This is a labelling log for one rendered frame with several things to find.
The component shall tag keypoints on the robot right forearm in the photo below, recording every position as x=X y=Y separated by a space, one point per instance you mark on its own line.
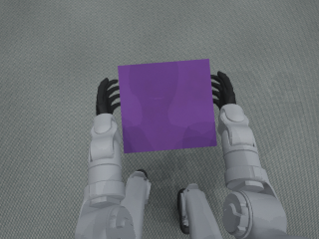
x=240 y=153

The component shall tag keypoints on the robot left hand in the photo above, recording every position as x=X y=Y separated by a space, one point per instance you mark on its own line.
x=104 y=101

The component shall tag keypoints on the right robot shin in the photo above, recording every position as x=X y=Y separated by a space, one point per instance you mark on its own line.
x=190 y=186

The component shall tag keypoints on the robot left forearm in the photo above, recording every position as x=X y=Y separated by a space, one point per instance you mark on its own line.
x=105 y=185

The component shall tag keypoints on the right robot upper arm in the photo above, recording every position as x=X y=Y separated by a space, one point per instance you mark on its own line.
x=253 y=215

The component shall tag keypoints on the robot right hand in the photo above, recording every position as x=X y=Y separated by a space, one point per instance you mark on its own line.
x=225 y=91

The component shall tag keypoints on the robot right foot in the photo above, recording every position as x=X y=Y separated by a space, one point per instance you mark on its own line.
x=184 y=228

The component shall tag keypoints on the carton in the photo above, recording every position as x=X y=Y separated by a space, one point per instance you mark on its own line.
x=166 y=105

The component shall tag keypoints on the left robot upper arm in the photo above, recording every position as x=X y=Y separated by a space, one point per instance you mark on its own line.
x=112 y=222

